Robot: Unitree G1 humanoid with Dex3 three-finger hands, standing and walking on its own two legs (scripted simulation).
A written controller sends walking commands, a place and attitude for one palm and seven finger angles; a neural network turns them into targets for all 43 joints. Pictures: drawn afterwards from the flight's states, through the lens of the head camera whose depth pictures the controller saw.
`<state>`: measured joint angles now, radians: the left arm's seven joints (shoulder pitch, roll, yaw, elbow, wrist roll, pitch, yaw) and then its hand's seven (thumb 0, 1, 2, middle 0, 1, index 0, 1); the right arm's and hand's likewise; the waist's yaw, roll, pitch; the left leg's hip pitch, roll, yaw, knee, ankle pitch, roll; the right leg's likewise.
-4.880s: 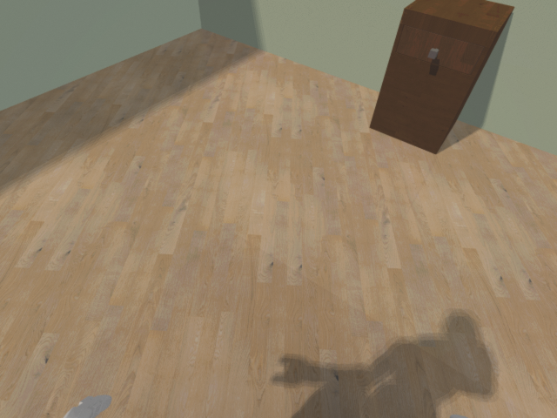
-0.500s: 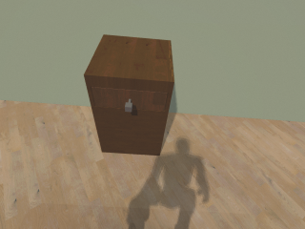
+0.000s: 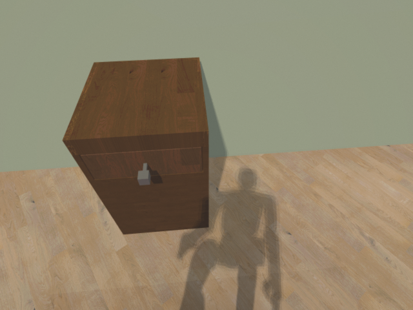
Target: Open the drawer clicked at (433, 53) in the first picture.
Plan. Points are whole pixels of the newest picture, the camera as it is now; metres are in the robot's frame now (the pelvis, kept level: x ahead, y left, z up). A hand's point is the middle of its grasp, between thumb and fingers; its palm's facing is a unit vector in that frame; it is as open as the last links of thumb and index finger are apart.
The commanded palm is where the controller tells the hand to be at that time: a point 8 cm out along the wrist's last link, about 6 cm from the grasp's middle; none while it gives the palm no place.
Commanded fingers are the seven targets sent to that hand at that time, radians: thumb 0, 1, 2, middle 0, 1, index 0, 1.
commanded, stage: come to a stop and stand still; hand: left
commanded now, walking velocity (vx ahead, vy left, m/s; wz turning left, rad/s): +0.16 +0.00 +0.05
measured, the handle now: (144, 173) +0.56 +0.22 -0.20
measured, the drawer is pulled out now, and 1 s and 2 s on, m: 0.00 0.00 0.00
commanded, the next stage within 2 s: look again from close up in 1.28 s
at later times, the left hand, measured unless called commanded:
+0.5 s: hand out of the picture +0.09 +0.21 -0.18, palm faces +0.09 -0.97 -0.20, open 7.3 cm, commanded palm none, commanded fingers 0.00 0.90 0.90 -0.20 -0.30 -0.20 -0.30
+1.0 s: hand out of the picture +0.04 +0.13 -0.16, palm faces +0.02 -0.98 -0.22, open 7.3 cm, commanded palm none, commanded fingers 0.00 0.90 0.90 -0.20 -0.30 -0.20 -0.30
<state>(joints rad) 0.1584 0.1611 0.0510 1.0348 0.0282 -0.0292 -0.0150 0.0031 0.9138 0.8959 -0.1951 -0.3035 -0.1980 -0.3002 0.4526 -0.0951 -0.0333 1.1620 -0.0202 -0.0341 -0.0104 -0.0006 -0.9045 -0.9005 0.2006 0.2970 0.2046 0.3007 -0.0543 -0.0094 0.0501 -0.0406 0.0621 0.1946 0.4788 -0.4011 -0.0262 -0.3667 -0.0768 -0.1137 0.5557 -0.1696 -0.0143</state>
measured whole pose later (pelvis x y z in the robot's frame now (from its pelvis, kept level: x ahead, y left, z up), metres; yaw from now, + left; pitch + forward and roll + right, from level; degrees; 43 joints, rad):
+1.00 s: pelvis +0.02 -0.05 +0.01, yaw +0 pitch -1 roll +0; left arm 0.28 0.14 0.01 1.09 0.01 0.02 0.03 0.01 0.93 0.90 -0.20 -0.30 -0.20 -0.30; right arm 0.30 -0.19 -0.04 1.10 -0.01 0.04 -0.02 0.00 -0.91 -0.90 0.20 0.30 0.20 0.30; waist -0.03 0.05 -0.01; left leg -0.27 0.07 0.00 0.50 -0.18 -0.01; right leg -0.13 0.02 -0.05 0.47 -0.32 -0.04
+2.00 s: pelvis +0.03 +0.01 +0.01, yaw +0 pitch +1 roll +0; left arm 0.35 0.20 -0.02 0.91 0.07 0.07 0.05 0.00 0.91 0.90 -0.20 -0.30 -0.20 -0.30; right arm 0.29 -0.18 0.02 1.00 0.01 -0.02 -0.02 0.00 -0.93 -0.90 0.20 0.30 0.21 0.30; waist 0.01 -0.02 0.02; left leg -0.25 -0.03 0.06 0.51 -0.27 0.06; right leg -0.16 -0.05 -0.02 0.47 -0.32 0.04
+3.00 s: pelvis +0.04 -0.02 -0.01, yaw -3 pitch +9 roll +0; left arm 0.28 0.41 0.01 -0.02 0.99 -0.03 0.38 0.00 -0.11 0.46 -0.30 -0.96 -0.30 -0.96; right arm 0.15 -0.27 -0.04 0.62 -0.04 0.08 -0.03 0.01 -0.90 -0.90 0.20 0.30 0.20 0.30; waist 0.05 0.04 -0.10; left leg -0.50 -0.03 -0.01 0.73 -0.38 0.02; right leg -0.49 0.07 0.02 0.74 -0.40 -0.05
